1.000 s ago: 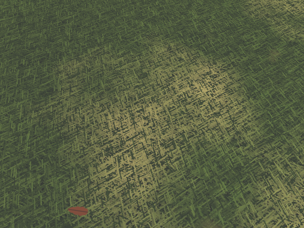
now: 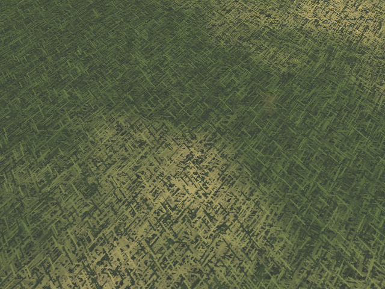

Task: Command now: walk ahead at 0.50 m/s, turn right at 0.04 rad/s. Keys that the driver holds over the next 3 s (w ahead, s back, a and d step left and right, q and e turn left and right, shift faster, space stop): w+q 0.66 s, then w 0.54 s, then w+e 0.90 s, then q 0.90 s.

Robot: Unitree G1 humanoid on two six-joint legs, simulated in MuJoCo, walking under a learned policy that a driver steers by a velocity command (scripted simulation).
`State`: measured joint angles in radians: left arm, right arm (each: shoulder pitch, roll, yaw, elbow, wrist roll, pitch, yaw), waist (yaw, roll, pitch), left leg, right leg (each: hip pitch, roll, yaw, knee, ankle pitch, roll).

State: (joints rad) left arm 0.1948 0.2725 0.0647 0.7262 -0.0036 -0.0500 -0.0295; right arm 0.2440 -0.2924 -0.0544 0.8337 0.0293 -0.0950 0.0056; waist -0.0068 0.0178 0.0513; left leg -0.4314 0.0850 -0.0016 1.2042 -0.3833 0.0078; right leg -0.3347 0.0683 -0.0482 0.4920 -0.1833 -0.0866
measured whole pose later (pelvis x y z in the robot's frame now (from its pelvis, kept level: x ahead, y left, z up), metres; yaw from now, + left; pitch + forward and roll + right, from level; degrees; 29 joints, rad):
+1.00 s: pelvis +0.58 +0.12 +0.00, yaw +25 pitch +2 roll -1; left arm 0.18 0.27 0.05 0.74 0.00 -0.11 -0.03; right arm 0.33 -0.29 -0.05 0.76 0.02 -0.05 0.00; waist -0.01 0.03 0.00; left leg -0.37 -0.04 -0.09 1.15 -0.41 0.04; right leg -0.36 0.04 -0.01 0.51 -0.18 -0.04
